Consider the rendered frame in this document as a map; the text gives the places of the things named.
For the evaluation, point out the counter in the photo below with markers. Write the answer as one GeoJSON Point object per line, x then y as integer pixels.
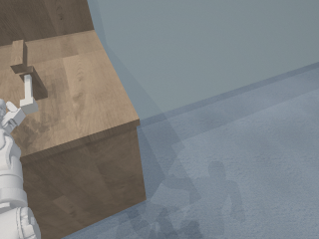
{"type": "Point", "coordinates": [80, 152]}

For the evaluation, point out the left robot hand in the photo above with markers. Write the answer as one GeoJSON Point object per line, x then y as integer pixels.
{"type": "Point", "coordinates": [13, 118]}

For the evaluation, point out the tap lever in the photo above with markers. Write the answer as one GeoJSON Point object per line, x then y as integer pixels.
{"type": "Point", "coordinates": [28, 105]}

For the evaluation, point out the robot left upper arm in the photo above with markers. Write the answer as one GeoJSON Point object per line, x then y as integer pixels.
{"type": "Point", "coordinates": [19, 223]}

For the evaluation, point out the left robot forearm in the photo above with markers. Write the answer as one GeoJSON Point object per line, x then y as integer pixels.
{"type": "Point", "coordinates": [12, 194]}

